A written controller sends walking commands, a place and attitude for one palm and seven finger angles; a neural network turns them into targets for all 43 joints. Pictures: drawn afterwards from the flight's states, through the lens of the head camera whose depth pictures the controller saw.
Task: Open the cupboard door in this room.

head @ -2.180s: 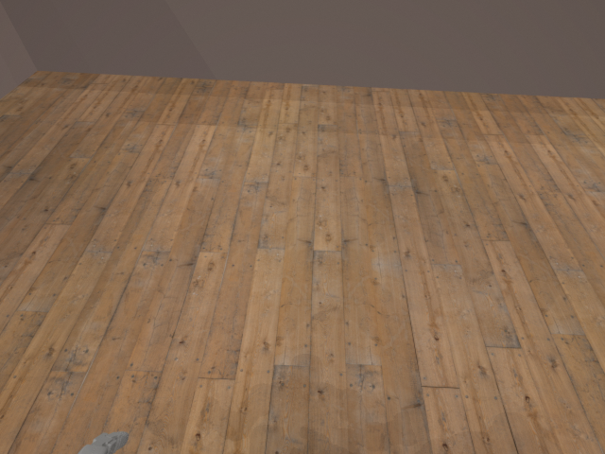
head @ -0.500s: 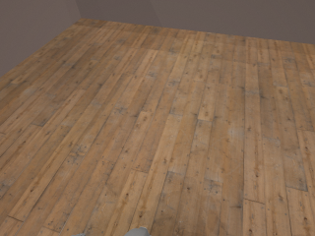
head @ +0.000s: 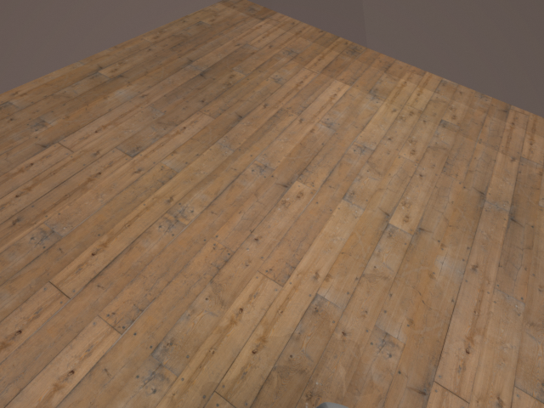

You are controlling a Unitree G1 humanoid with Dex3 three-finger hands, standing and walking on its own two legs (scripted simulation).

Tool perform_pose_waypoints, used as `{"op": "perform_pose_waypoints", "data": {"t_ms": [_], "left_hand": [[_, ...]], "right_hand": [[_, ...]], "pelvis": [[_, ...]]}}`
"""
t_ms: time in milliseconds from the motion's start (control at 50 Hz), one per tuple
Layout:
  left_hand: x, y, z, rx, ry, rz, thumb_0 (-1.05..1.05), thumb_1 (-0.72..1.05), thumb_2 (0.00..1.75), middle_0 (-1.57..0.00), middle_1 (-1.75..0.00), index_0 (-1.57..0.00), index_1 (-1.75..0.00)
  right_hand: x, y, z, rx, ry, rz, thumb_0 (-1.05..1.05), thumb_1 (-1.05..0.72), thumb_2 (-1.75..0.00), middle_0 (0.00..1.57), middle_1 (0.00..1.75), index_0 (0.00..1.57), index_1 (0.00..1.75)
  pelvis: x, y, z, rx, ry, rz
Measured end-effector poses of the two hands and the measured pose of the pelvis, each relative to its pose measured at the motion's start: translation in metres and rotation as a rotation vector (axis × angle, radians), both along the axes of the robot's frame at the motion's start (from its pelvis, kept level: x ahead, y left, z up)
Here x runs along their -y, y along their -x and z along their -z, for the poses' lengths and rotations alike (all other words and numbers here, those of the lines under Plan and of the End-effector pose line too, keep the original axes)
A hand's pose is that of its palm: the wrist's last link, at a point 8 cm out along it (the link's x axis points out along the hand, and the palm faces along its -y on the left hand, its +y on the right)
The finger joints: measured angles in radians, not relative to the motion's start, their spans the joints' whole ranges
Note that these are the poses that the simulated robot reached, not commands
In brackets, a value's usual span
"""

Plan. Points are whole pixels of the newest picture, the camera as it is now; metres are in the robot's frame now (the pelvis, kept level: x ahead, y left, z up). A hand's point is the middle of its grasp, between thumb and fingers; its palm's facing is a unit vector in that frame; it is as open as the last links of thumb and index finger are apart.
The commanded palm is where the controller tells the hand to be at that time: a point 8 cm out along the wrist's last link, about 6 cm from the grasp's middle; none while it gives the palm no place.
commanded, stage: turn or walk to find it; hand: left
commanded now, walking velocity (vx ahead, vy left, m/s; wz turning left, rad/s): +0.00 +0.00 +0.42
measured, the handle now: out of the picture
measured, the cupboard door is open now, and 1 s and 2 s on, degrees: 0 0 0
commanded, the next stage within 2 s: none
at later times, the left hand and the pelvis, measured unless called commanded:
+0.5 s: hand out of the picture +0.02 +0.16 -0.14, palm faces +0.22 -0.93 -0.28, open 7.3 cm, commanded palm none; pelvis -0.02 -0.05 +0.01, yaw +13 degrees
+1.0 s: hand out of the picture -0.12 +0.21 -0.18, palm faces +0.47 -0.85 -0.22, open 7.3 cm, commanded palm none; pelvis -0.06 +0.01 +0.01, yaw +25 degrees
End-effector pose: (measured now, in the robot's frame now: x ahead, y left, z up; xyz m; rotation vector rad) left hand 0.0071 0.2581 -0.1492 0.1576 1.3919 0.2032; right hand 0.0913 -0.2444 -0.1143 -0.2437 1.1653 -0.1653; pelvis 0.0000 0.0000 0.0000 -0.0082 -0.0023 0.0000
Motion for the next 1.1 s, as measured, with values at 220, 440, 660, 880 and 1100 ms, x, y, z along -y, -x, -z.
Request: {"op": "perform_pose_waypoints", "data": {"t_ms": [220, 440, 660, 880, 1100], "left_hand": [[0.001, -0.036, -0.027, 0.179, -0.042, -0.029, 0.00, 0.91, 0.90, -0.20, -0.30, -0.20, -0.30], [0.048, -0.016, -0.044, 0.256, -0.089, -0.081, 0.00, 0.91, 0.90, -0.20, -0.30, -0.21, -0.30], [0.067, 0.062, -0.029, 0.147, -0.041, -0.244, 0.00, 0.91, 0.90, -0.20, -0.30, -0.21, -0.30], [0.033, 0.156, 0.010, 0.004, 0.012, -0.413, 0.00, 0.91, 0.90, -0.20, -0.30, -0.21, -0.30], [-0.002, 0.146, -0.016, 0.120, -0.032, -0.458, 0.00, 0.91, 0.90, -0.20, -0.30, -0.20, -0.30]], "right_hand": [[-0.007, 0.024, 0.012, -0.053, -0.058, -0.033, 0.01, -0.90, -0.90, 0.20, 0.30, 0.21, 0.30], [0.042, 0.047, 0.036, -0.163, -0.084, -0.066, 0.01, -0.91, -0.90, 0.20, 0.30, 0.21, 0.30], [0.047, 0.026, 0.023, -0.215, -0.019, -0.189, 0.01, -0.91, -0.90, 0.20, 0.30, 0.20, 0.29], [-0.041, -0.038, 0.007, -0.017, 0.008, -0.392, 0.01, -0.91, -0.90, 0.20, 0.30, 0.20, 0.29], [-0.078, -0.028, -0.006, 0.000, -0.019, -0.458, 0.01, -0.90, -0.90, 0.20, 0.30, 0.21, 0.30]], "pelvis": [[0.005, 0.011, -0.006, 0.006, -0.004, -0.088], [0.043, 0.023, -0.002, 0.006, -0.037, -0.196], [0.045, 0.028, -0.006, 0.005, -0.029, -0.312], [0.007, 0.050, 0.008, 0.009, -0.006, -0.397], [-0.008, 0.064, -0.009, 0.009, 0.018, -0.477]]}}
